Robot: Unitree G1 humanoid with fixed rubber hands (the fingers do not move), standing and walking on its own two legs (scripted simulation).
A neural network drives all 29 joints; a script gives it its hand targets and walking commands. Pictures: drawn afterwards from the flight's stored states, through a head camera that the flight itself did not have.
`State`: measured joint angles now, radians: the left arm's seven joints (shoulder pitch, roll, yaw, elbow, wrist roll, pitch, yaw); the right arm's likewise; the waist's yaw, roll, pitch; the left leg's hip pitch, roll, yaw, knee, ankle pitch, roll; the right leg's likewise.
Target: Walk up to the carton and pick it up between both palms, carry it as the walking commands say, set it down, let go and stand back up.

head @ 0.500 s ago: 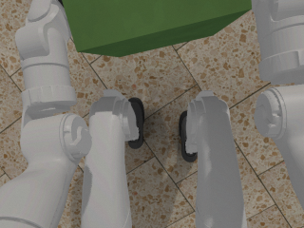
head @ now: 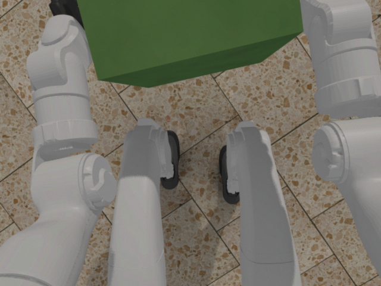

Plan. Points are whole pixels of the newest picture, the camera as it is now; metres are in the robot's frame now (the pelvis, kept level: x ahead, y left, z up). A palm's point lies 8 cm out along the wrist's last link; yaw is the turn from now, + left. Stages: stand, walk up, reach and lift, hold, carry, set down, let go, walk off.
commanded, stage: reach and lift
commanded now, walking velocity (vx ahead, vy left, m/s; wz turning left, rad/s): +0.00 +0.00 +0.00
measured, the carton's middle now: (189, 13) +0.54 +0.03 -0.11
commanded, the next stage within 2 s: none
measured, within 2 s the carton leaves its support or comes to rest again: neither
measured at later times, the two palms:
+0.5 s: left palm (45, 16) +0.49 +0.20 +0.01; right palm out of the picture +0.53 -0.15 +0.02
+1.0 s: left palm out of the picture +0.46 +0.20 +0.09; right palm out of the picture +0.51 -0.15 +0.10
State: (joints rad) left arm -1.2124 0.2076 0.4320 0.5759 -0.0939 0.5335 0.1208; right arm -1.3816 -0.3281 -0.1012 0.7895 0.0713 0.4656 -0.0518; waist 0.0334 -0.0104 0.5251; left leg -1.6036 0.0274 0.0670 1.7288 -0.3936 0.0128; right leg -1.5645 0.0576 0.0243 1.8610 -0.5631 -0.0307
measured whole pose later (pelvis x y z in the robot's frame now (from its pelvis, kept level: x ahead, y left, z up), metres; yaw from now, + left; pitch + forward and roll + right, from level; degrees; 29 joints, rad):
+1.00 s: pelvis +0.00 +0.00 +0.12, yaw -2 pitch +5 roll +3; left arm -1.02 0.18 0.40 0.56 -0.05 0.55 0.09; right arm -1.20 -0.25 -0.10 0.77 0.04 0.48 -0.06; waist 0.05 -0.02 0.52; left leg -1.08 0.02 0.07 1.30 -0.30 0.01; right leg -1.06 0.07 0.05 1.43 -0.45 -0.03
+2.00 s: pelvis +0.06 +0.00 +0.23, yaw -3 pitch +1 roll +1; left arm -0.64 0.03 0.42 0.63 0.08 0.56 0.04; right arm -0.74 -0.09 -0.21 0.82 -0.08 0.47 0.00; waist 0.08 -0.02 0.06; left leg -0.57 0.02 0.07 0.73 -0.18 0.01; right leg -0.55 0.07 0.07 0.83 -0.30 -0.04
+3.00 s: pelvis +0.13 +0.00 +0.27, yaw -3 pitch -8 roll +1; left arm -0.28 -0.02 0.27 0.32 0.17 0.74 -0.03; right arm -0.33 0.04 -0.24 0.42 -0.16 0.68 0.06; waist 0.05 -0.02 -0.02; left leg -0.13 0.02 0.06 0.45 -0.17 0.00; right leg -0.09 0.06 0.07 0.50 -0.27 -0.04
